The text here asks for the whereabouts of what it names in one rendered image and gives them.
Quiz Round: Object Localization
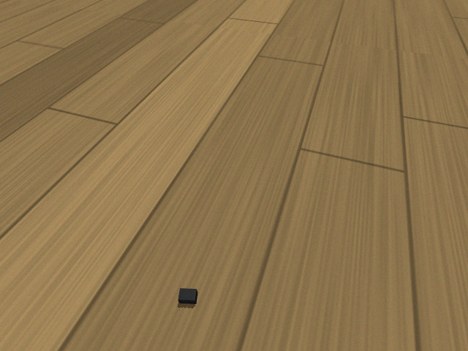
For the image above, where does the small box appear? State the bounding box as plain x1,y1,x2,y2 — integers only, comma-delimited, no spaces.
178,288,197,304

